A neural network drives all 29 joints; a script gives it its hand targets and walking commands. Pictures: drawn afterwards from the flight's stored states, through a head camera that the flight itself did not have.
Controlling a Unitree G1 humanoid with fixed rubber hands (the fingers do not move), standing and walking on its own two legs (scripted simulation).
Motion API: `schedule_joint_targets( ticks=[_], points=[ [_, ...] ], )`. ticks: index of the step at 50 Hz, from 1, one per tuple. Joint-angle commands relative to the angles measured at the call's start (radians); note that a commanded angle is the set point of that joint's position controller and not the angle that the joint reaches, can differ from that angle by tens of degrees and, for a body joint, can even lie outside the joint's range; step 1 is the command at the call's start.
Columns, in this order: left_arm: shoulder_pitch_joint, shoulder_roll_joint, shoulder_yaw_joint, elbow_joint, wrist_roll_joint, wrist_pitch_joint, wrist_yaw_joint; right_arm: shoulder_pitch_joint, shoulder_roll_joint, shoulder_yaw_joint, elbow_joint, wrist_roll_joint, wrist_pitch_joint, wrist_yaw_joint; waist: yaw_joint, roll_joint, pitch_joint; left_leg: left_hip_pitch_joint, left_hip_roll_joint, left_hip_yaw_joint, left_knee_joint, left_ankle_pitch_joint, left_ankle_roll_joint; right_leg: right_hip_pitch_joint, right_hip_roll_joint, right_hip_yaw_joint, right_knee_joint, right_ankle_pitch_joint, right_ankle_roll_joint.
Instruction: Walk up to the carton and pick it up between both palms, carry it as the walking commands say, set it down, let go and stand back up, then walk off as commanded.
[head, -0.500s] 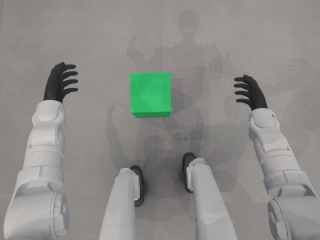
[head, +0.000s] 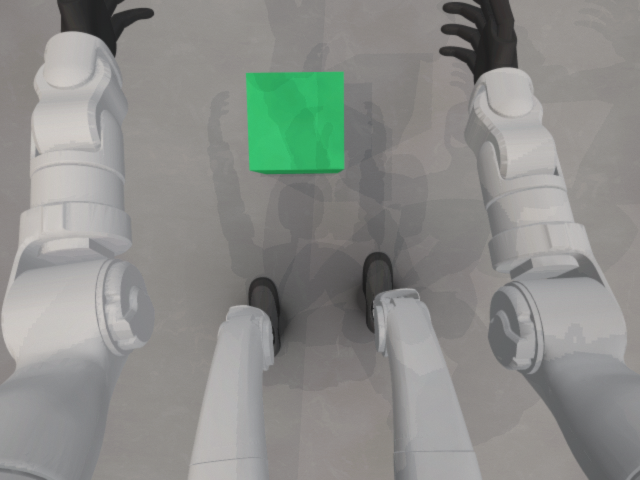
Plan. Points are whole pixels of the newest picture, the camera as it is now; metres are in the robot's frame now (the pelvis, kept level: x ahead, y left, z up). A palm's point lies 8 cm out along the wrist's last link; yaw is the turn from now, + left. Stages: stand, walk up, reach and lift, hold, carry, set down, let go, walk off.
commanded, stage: reach and lift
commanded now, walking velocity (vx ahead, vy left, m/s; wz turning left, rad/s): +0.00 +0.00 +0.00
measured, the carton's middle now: (298, 130) +0.51 +0.02 -0.56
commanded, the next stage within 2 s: none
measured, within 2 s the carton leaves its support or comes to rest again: neither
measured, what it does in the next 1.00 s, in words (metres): lowers itself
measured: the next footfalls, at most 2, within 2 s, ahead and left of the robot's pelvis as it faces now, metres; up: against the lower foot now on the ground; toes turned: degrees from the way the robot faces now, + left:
none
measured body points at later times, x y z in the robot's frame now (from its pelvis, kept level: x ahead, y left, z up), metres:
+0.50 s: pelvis -0.02 +0.00 -0.06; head +0.36 -0.01 +0.17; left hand +0.56 +0.18 -0.23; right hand +0.51 -0.18 -0.26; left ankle +0.03 +0.15 -0.63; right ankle +0.07 -0.14 -0.63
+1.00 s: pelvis -0.08 +0.01 -0.21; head +0.32 +0.01 -0.02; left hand +0.54 +0.17 -0.37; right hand +0.50 -0.18 -0.40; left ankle +0.03 +0.15 -0.63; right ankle +0.07 -0.14 -0.63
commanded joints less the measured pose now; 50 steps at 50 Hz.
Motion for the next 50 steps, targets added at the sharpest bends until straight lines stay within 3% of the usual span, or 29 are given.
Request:
schedule_joint_targets(
  ticks=[1,3,4,5,6,8,12,13,15,16,17,18,19,21,22,24,25,26,28,29,31,34,35,36,39,42,44,48,50],
  points=[
    [-0.290,0.106,0.024,-0.030,0.020,-0.029,-0.006,-0.328,0.007,-0.183,-0.100,-0.022,-0.020,0.000,0.010,0.017,-1.289,0.279,-0.145,0.036,-0.010,0.595,-0.001,0.855,0.124,-0.029,0.100,0.749,0.014],
    [-0.274,0.063,0.023,-0.039,0.002,-0.023,-0.003,-0.316,-0.014,-0.180,-0.119,-0.042,-0.029,0.008,-0.024,-0.036,-1.303,0.368,-0.143,0.020,-0.001,0.635,-0.001,0.820,0.128,-0.057,0.075,0.729,0.014],
    [-0.329,0.141,0.085,-0.037,0.021,-0.029,-0.009,-0.394,0.001,-0.180,-0.169,-0.055,-0.024,-0.007,0.038,-0.075,-1.293,0.180,-0.153,0.047,0.014,0.559,0.012,0.929,0.112,-0.008,0.101,0.780,0.016],
    [-0.263,0.082,0.050,0.006,-0.005,-0.035,-0.013,-0.343,0.031,-0.182,-0.091,-0.048,-0.025,0.010,0.010,-0.100,-1.233,0.119,-0.151,0.039,-0.020,0.535,0.013,0.921,0.108,-0.035,0.119,0.781,0.016],
    [-0.292,0.120,0.087,-0.021,0.049,-0.035,-0.013,-0.353,0.038,-0.194,-0.144,-0.061,-0.025,0.000,0.051,-0.070,-1.255,0.128,-0.155,0.047,-0.017,0.541,0.014,0.936,0.104,0.000,0.110,0.809,0.021],
    [-0.282,0.039,0.030,-0.016,0.013,-0.045,-0.009,-0.327,0.043,-0.220,-0.073,-0.083,-0.043,0.013,-0.036,-0.077,-1.233,0.089,-0.151,0.031,-0.010,0.540,0.017,0.886,0.104,-0.013,0.121,0.761,0.011],
    [-0.260,-0.006,0.020,0.049,0.031,-0.041,-0.024,-0.343,0.057,-0.243,-0.110,-0.096,-0.057,0.026,-0.015,-0.058,-1.241,0.086,-0.140,0.007,0.041,0.515,0.011,0.746,0.107,-0.046,0.167,0.710,0.011],
    [-0.344,0.072,0.055,-0.039,0.057,-0.058,-0.020,-0.383,0.081,-0.186,-0.163,-0.075,-0.058,0.023,0.044,-0.070,-1.264,0.089,-0.147,0.022,0.064,0.540,0.010,0.748,0.104,-0.028,0.176,0.750,0.017],
    [-0.395,0.052,0.000,-0.073,0.036,-0.061,-0.006,-0.407,0.025,-0.226,-0.199,-0.072,-0.078,0.012,-0.032,-0.006,-1.383,0.195,-0.137,-0.006,0.134,0.616,0.013,0.653,0.109,-0.055,0.234,0.745,0.007],
    [-0.302,0.051,0.028,0.070,0.071,-0.050,-0.003,-0.352,0.026,-0.231,-0.027,-0.085,-0.065,0.016,0.020,-0.004,-1.237,0.103,-0.139,0.005,0.141,0.554,0.009,0.531,0.103,-0.045,0.242,0.652,0.020],
    [-0.308,-0.007,0.006,0.063,0.032,-0.042,-0.006,-0.337,-0.002,-0.270,-0.027,-0.107,-0.060,0.019,-0.049,-0.022,-1.246,0.104,-0.133,0.000,0.166,0.500,0.001,0.480,0.112,-0.072,0.259,0.580,0.024],
    [-0.305,0.048,0.045,0.043,0.086,-0.049,0.002,-0.337,0.000,-0.270,-0.069,-0.120,-0.065,0.011,-0.006,0.008,-1.284,0.097,-0.133,-0.006,0.195,0.529,-0.004,0.452,0.112,-0.065,0.291,0.579,0.025],
    [-0.323,0.063,0.052,-0.003,0.055,-0.066,0.015,-0.348,-0.012,-0.258,-0.093,-0.132,-0.080,0.003,-0.047,-0.070,-1.369,0.048,-0.149,-0.012,0.225,0.546,0.004,0.526,0.118,-0.077,0.326,0.652,0.029],
    [-0.462,0.128,0.045,-0.102,0.025,-0.062,0.024,-0.469,-0.048,-0.229,-0.163,-0.094,-0.072,-0.019,-0.027,-0.081,-1.488,0.037,-0.148,0.015,0.276,0.494,0.010,0.605,0.109,-0.062,0.370,0.629,0.027],
    [-0.425,0.140,0.062,-0.001,0.080,-0.049,0.033,-0.418,-0.041,-0.245,-0.039,-0.080,-0.055,-0.023,0.031,0.022,-1.386,-0.058,-0.149,0.051,0.283,0.409,0.000,0.568,0.103,-0.044,0.399,0.577,0.025],
    [-0.442,0.078,0.000,0.037,0.028,-0.034,0.032,-0.493,-0.030,-0.204,-0.056,-0.061,-0.057,-0.019,-0.023,-0.039,-1.325,-0.063,-0.148,0.022,0.336,0.335,0.008,0.449,0.117,-0.078,0.449,0.457,0.039],
    [-0.443,0.143,0.036,0.039,0.057,-0.039,0.034,-0.464,-0.028,-0.181,-0.056,-0.048,-0.054,-0.021,0.039,-0.016,-1.273,-0.148,-0.145,0.053,0.370,0.298,0.014,0.446,0.109,-0.044,0.458,0.462,0.030],
    [-0.442,0.102,-0.007,0.031,0.024,-0.047,0.045,-0.469,-0.044,-0.205,-0.048,-0.047,-0.066,-0.024,-0.021,0.001,-1.354,-0.092,-0.150,0.041,0.380,0.366,0.007,0.417,0.121,-0.078,0.501,0.494,0.033],
    [-0.484,0.182,0.019,0.006,0.046,-0.035,0.071,-0.498,-0.044,-0.160,-0.057,-0.008,-0.050,-0.046,0.056,-0.021,-1.447,-0.096,-0.148,0.070,0.428,0.337,0.016,0.511,0.112,-0.065,0.554,0.486,0.035],
    [-0.517,0.184,-0.030,-0.024,0.021,-0.022,0.087,-0.578,-0.144,-0.220,-0.141,-0.018,-0.058,-0.057,-0.008,-0.008,-1.567,-0.041,-0.144,0.062,0.460,0.276,0.012,0.511,0.122,-0.104,0.584,0.407,0.039],
    [-0.614,0.198,-0.064,0.039,-0.057,0.002,0.103,-0.649,-0.194,-0.192,-0.081,0.005,-0.044,-0.075,-0.038,-0.003,-1.476,-0.017,-0.132,0.055,0.503,0.153,0.009,0.419,0.128,-0.100,0.598,0.206,0.029],
    [-0.784,0.292,-0.107,-0.125,-0.105,0.022,0.137,-0.808,-0.279,-0.143,-0.151,0.064,-0.014,-0.104,-0.021,0.024,-1.696,0.108,-0.130,0.086,0.599,0.082,0.000,0.514,0.120,-0.114,0.659,0.130,0.017],
    [-0.724,0.303,-0.121,-0.006,-0.110,0.026,0.141,-0.765,-0.225,-0.080,-0.048,0.113,-0.009,-0.109,0.025,0.005,-1.582,0.044,-0.123,0.083,0.598,0.091,0.016,0.497,0.124,-0.107,0.678,0.160,0.019],
    [-0.739,0.274,-0.138,0.055,-0.132,0.030,0.148,-0.793,-0.258,-0.111,0.018,0.115,-0.010,-0.109,-0.018,0.030,-1.526,-0.028,-0.128,0.092,0.635,0.055,0.002,0.477,0.118,-0.101,0.706,0.128,0.017],
    [-0.782,0.299,-0.197,-0.019,-0.202,0.042,0.171,-0.850,-0.249,0.013,-0.046,0.194,0.008,-0.109,0.006,-0.006,-1.742,0.151,-0.108,0.076,0.704,0.132,0.013,0.591,0.104,-0.108,0.774,0.188,0.007],
    [-0.844,0.328,-0.220,0.077,-0.224,0.053,0.179,-0.900,-0.317,0.001,0.063,0.193,0.022,-0.107,0.004,0.007,-1.488,-0.072,-0.095,0.079,0.741,0.047,0.012,0.515,0.087,-0.098,0.828,0.159,0.002],
    [-0.900,0.347,-0.257,-0.035,-0.234,0.056,0.185,-0.963,-0.333,0.004,-0.058,0.227,0.005,-0.112,-0.016,0.041,-1.575,0.025,-0.089,0.071,0.763,0.032,0.020,0.524,0.090,-0.122,0.849,0.145,-0.004],
    [-0.855,0.274,-0.266,0.198,-0.239,0.040,0.162,-0.934,-0.312,-0.003,0.175,0.175,-0.025,-0.072,-0.035,0.003,-1.149,-0.198,-0.086,0.051,0.795,-0.038,0.015,0.263,0.086,-0.118,0.864,0.042,-0.002],
    [-0.826,0.283,-0.247,0.306,-0.216,0.027,0.146,-0.945,-0.307,0.024,0.279,0.186,-0.038,-0.051,0.025,0.015,-1.049,-0.280,-0.076,0.051,0.811,-0.093,0.008,0.251,0.071,-0.102,0.884,0.014,-0.001]
  ],
)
